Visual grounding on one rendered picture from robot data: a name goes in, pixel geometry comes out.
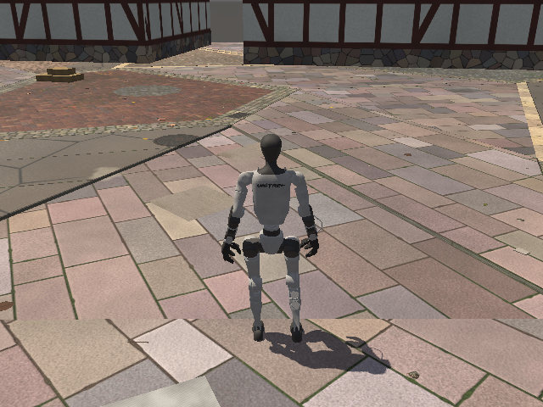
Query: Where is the robot left forearm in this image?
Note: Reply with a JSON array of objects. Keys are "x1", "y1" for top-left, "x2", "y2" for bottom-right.
[{"x1": 224, "y1": 206, "x2": 240, "y2": 244}]

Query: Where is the humanoid robot torso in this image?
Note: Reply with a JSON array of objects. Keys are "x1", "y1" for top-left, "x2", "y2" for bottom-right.
[{"x1": 251, "y1": 167, "x2": 291, "y2": 254}]

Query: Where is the robot right forearm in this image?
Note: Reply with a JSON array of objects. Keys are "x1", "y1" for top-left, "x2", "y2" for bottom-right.
[{"x1": 302, "y1": 205, "x2": 318, "y2": 241}]

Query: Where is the robot left thigh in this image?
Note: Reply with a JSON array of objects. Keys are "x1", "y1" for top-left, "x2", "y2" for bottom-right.
[{"x1": 242, "y1": 236, "x2": 263, "y2": 293}]

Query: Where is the robot right upper arm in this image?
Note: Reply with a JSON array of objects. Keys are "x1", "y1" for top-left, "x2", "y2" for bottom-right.
[{"x1": 289, "y1": 170, "x2": 311, "y2": 217}]

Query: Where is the robot left upper arm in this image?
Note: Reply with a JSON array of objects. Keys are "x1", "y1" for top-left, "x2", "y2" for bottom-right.
[{"x1": 232, "y1": 171, "x2": 254, "y2": 218}]

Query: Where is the left robot hand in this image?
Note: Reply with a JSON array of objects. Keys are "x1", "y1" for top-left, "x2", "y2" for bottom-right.
[{"x1": 221, "y1": 242, "x2": 241, "y2": 264}]

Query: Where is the right robot hand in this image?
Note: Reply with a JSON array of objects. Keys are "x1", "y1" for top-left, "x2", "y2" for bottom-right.
[{"x1": 300, "y1": 238, "x2": 319, "y2": 258}]

